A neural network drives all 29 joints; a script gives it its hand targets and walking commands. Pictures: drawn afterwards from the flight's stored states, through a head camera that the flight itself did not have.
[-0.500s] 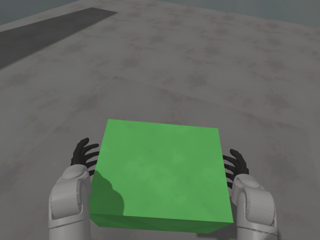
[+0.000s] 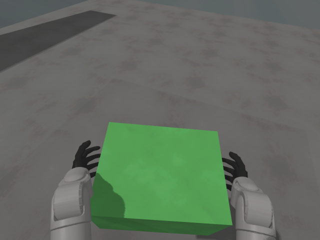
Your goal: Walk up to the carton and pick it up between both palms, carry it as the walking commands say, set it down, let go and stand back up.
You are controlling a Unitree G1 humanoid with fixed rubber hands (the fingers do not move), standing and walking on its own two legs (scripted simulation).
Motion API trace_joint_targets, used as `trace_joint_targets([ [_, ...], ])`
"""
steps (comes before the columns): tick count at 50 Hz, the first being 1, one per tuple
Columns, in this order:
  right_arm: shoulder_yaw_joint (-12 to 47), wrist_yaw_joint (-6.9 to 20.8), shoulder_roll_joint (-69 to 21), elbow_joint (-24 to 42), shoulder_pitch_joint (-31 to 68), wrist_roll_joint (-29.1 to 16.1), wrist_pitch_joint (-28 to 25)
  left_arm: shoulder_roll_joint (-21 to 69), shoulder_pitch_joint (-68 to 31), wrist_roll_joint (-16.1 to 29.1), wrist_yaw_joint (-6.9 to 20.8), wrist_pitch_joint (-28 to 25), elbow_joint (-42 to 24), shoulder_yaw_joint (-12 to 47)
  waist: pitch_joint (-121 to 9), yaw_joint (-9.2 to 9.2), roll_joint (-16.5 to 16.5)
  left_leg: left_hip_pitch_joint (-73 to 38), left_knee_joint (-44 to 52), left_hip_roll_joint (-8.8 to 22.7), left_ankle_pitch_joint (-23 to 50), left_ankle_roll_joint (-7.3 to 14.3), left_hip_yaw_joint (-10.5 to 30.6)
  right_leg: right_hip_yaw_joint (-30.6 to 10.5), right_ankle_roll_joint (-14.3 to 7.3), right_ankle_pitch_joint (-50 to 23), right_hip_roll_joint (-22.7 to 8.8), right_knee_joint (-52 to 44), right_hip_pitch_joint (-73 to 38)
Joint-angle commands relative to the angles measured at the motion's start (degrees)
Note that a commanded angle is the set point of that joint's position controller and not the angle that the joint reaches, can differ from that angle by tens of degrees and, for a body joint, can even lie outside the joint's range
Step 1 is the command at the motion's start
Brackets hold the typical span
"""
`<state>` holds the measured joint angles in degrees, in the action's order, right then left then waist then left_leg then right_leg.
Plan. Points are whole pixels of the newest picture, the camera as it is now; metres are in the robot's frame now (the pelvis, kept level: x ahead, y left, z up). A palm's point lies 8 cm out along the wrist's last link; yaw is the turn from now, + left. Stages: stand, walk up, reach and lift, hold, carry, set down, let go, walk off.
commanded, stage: carry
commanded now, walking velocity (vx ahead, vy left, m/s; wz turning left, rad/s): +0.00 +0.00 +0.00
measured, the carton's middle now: (159, 179) +0.30 +0.00 -0.01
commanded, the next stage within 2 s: hold in 0.28 s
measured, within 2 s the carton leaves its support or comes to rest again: neither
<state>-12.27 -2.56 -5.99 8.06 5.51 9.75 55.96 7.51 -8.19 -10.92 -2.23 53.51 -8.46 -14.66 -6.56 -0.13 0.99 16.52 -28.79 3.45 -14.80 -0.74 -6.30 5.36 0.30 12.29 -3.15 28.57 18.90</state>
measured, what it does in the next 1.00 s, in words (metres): stands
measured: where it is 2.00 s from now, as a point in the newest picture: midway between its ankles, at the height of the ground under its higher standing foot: outside the picture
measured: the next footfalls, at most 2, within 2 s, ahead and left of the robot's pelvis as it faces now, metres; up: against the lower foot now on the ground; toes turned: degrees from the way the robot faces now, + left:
none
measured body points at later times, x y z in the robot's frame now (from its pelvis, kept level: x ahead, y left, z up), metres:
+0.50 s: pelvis +0.00 +0.00 +0.01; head -0.03 +0.00 +0.46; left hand +0.30 +0.18 +0.05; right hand +0.27 -0.20 +0.03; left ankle +0.00 +0.12 -0.74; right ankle +0.03 -0.12 -0.74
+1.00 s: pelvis +0.02 +0.02 +0.01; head +0.02 +0.02 +0.46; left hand +0.31 +0.20 +0.01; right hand +0.29 -0.19 +0.00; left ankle +0.00 +0.12 -0.74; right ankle +0.03 -0.12 -0.74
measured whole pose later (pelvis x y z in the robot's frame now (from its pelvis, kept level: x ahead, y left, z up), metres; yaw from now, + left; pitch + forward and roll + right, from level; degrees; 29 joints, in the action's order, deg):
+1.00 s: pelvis +0.02 +0.02 +0.01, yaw +2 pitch -1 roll +0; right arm -18.8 4.8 -5.5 -14.2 8.1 18.1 34.3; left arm 8.1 -12.1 -16.8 4.4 30.6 16.9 -20.8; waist -0.3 -2.7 -0.2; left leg 6.2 -16.8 -1.3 -10.1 1.0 1.3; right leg -1.0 1.6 7.9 -1.5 15.7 7.3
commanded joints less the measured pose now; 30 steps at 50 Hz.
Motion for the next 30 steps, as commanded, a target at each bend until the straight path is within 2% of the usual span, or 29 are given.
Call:
trace_joint_targets([
  [1, 39.2, 15.4, -41.8, 6.6, 30.3, -20.5, -1.4, 42.8, -23.2, 20.9, 15.7, 1.3, -1.8, 42.4, -11.1, 0.08, -0.7, -4.2, 3.5, 4.7, 9.3, 0.4, 3.9, -3.6, -1.8, -8.9, -4.6, -3.8, -4.8],
  [2, 37.3, 15.4, -40.9, 3.6, 29.7, -19.0, -1.6, 42.2, -22.5, 19.6, 15.6, 1.2, 1.5, 40.6, -10.6, 0.07, -0.6, -4.3, 3.7, 4.7, 8.8, 0.5, 3.9, -3.7, -1.8, -8.6, -4.5, -4.1, -4.4],
  [3, 39.0, 15.3, -41.3, 6.6, 30.1, -20.2, -1.6, 42.6, -22.7, 20.7, 15.6, 1.2, -1.1, 42.1, -10.6, 0.02, -0.3, -4.4, 3.6, 4.7, 8.7, 0.4, 3.8, -3.6, -1.8, -8.6, -4.6, -4.1, -4.3],
  [4, 37.3, 15.3, -40.9, 3.6, 29.4, -18.9, -1.7, 42.1, -22.0, 19.5, 15.6, 1.0, 1.8, 40.6, -11.1, 0.04, -0.8, -4.4, 3.5, 4.7, 8.9, 0.5, 3.8, -3.6, -1.7, -9.0, -4.6, -4.0, -4.7],
  [6, 38.4, 15.2, -41.1, 5.6, 29.9, -19.8, -1.9, 42.2, -22.6, 20.3, 15.5, 0.8, -0.3, 41.6, -10.9, 0.02, -0.2, -4.4, 3.5, 4.7, 8.9, 0.5, 3.8, -3.7, -1.9, -9.5, -4.6, -4.1, -4.6],
  [7, 37.0, 15.2, -40.6, 3.1, 29.1, -18.6, -2.2, 41.6, -21.8, 19.2, 15.5, 0.4, 2.1, 40.2, -11.4, -0.01, -0.4, -4.8, 3.3, 4.7, 9.5, 0.4, 3.7, -3.6, -1.9, -10.3, -4.7, -3.9, -4.9],
  [8, 38.9, 15.1, -41.0, 6.7, 30.0, -20.2, -2.3, 42.1, -22.6, 20.7, 15.4, 0.4, -1.6, 42.1, -11.4, 0.01, -0.5, -4.8, 3.3, 4.6, 9.5, 0.3, 3.6, -3.6, -1.9, -10.3, -4.6, -3.7, -4.9],
  [9, 37.2, 15.2, -40.8, 3.5, 29.3, -18.8, -2.3, 42.0, -22.0, 19.3, 15.4, 0.4, 1.6, 40.5, -11.3, 0.05, -0.8, -4.5, 3.4, 4.6, 9.3, 0.3, 3.6, -3.8, -1.9, -10.5, -4.7, -3.9, -5.0],
  [10, 38.1, 15.2, -40.6, 5.4, 29.3, -19.6, -2.4, 41.9, -22.1, 19.9, 15.3, 0.2, -0.3, 41.3, -11.1, 0.05, -0.7, -4.7, 3.4, 4.6, 9.6, 0.3, 3.6, -3.6, -1.9, -10.5, -4.7, -3.7, -4.7],
  [14, 37.0, 15.1, -40.0, 4.2, 29.5, -18.8, -3.2, 41.5, -21.9, 19.2, 15.3, -0.5, 1.1, 40.4, -11.0, 0.06, -0.8, -4.5, 3.4, 4.7, 9.4, 0.2, 3.4, -3.6, -1.8, -10.3, -4.7, -3.9, -4.8],
  [15, 26.0, 15.3, -35.5, -17.7, 19.4, -10.0, -6.6, 37.5, -12.9, 9.8, 16.3, -4.2, 27.4, 28.1, 3.5, -0.17, 2.0, -5.7, 7.6, -8.1, 8.8, 1.6, 7.3, -9.4, -2.4, -7.3, 7.0, -10.4, -10.4],
  [16, 27.4, 16.1, -36.4, -14.6, 20.5, -8.5, -11.8, 37.6, -17.1, 7.5, 17.4, -10.2, 21.1, 28.7, 2.3, -0.36, -1.8, -4.9, 9.3, -8.9, 8.6, 1.2, 7.6, -10.1, -2.2, -4.6, 6.3, -11.9, -13.6],
  [17, 30.2, 17.2, -39.9, -10.5, 24.0, -9.9, -14.7, 40.9, -19.2, 8.2, 18.5, -13.3, 19.8, 31.4, -1.8, -0.85, -1.8, -8.1, 9.8, -9.0, 10.5, 1.4, 8.5, -9.8, -1.8, -5.7, 6.3, -12.2, -16.1],
  [18, 33.4, 18.2, -42.1, -7.0, 27.9, -11.6, -16.7, 44.1, -22.7, 9.8, 19.5, -15.6, 16.6, 34.6, -6.6, -1.88, -2.5, -11.9, 9.7, -9.3, 15.2, 1.2, 9.2, -9.3, -1.7, -10.6, 6.5, -12.1, -18.2],
  [19, 35.9, 18.5, -44.0, -4.0, 31.8, -12.9, -18.3, 45.8, -26.4, 11.1, 20.3, -17.3, 14.4, 37.0, -11.1, -2.57, -1.8, -14.4, 9.7, -9.5, 19.6, 1.1, 9.6, -8.6, -1.6, -15.9, 6.8, -12.2, -21.5],
  [20, 38.5, 18.7, -44.7, -0.7, 36.7, -14.2, -19.4, 46.8, -30.8, 12.3, 20.6, -18.6, 12.9, 38.5, -14.5, -3.43, -2.5, -14.5, 10.4, -9.6, 20.6, 0.9, 9.8, -8.2, -1.1, -19.2, 7.4, -12.1, -25.0],
  [21, 39.3, 18.4, -45.9, -0.3, 37.5, -14.4, -19.5, 47.9, -32.8, 13.3, 21.1, -19.1, 13.7, 40.2, -15.9, -4.74, -0.8, -14.1, 10.9, -9.7, 20.3, 1.0, 10.0, -7.9, -0.8, -21.1, 7.6, -12.7, -27.4],
  [23, 38.2, 18.0, -45.6, -3.8, 37.7, -13.7, -18.5, 46.6, -31.4, 11.7, 21.3, -18.9, 19.3, 37.8, -11.9, -4.82, 0.4, -12.2, 12.6, -9.7, 14.9, 1.3, 10.4, -7.8, -0.7, -18.1, 7.0, -14.6, -27.8],
  [25, 34.9, 18.7, -44.9, -9.8, 36.2, -11.9, -17.3, 44.8, -28.0, 7.7, 21.6, -17.9, 27.3, 31.7, -4.4, -3.3, 0.4, -9.9, 14.2, -9.4, 7.6, 1.5, 10.1, -7.8, -1.2, -9.9, 6.5, -16.8, -25.6],
  [26, 32.7, 19.3, -44.8, -12.9, 34.7, -10.9, -17.0, 44.6, -27.1, 6.1, 21.9, -17.7, 29.8, 29.6, -2.2, -3.54, 0.2, -9.8, 14.8, -9.4, 5.7, 1.4, 9.7, -7.6, -1.5, -7.1, 6.5, -17.6, -24.6],
  [28, 29.6, 20.4, -44.4, -16.7, 34.4, -9.9, -16.9, 44.8, -27.6, 4.8, 22.7, -17.8, 31.7, 27.0, 0.0, -3.52, -1.2, -10.2, 15.6, -9.3, 4.2, 1.3, 9.1, -7.0, -2.0, -4.6, 6.5, -18.2, -23.9],
  [30, 28.2, 21.3, -44.0, -17.4, 36.0, -9.3, -17.6, 46.3, -29.7, 4.7, 23.1, -18.1, 31.2, 26.7, 0.0, -4.33, -1.7, -11.8, 16.2, -8.9, 5.2, 1.2, 9.0, -6.3, -2.1, -5.3, 7.2, -18.1, -23.3],
])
